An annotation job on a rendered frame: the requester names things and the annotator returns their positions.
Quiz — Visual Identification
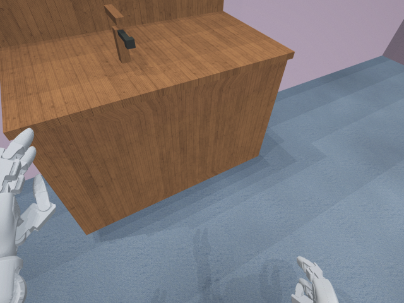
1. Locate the robot right hand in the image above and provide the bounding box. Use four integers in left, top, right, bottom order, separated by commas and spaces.
291, 256, 339, 303

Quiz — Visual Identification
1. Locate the counter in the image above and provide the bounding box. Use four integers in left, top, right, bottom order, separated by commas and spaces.
0, 0, 295, 235

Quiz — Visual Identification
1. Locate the robot left hand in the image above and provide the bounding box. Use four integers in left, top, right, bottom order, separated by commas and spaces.
0, 128, 56, 258

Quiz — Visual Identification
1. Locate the tap lever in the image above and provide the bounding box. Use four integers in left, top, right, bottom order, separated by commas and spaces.
117, 30, 136, 49

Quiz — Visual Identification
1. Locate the left robot forearm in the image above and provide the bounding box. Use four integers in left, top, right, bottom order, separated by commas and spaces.
0, 256, 27, 303

